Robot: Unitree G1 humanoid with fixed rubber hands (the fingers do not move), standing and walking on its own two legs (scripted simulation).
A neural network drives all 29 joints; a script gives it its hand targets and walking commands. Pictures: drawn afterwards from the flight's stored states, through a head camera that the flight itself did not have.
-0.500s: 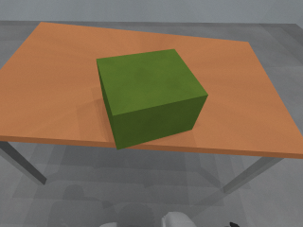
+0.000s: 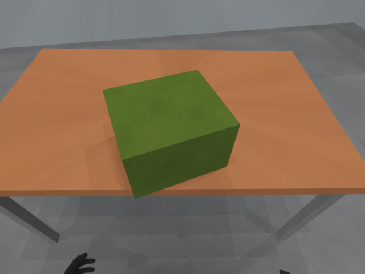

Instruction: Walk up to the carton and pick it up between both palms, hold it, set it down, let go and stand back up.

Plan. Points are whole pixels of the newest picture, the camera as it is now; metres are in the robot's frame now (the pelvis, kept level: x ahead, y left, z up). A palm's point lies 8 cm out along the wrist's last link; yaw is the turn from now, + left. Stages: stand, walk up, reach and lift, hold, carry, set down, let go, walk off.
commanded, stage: walk up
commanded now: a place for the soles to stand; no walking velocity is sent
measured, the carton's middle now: (168, 130) +0.50 +0.03 -0.02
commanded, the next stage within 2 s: none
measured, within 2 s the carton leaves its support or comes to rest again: neither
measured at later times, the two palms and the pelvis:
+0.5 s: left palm out of the picture +0.06 +0.27 -0.11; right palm out of the picture +0.05 -0.25 -0.11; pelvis +0.00 +0.01 +0.00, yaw -2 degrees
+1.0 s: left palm out of the picture +0.11 +0.27 -0.11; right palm (290, 273) +0.14 -0.26 -0.12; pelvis +0.10 +0.01 +0.00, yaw -2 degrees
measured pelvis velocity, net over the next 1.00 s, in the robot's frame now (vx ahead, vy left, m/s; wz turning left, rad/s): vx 0.10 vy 0.01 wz -0.03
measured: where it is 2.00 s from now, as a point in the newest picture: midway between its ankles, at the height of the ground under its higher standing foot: outside the picture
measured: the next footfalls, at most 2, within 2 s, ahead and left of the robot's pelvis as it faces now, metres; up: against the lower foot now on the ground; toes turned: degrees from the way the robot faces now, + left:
left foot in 1.06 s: +0.22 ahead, +0.15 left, +0.00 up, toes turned +0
right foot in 1.34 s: +0.17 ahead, -0.10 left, +0.00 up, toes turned +17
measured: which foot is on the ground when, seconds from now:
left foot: down 0.00-0.68, up 0.70-1.00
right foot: down 0.00-1.00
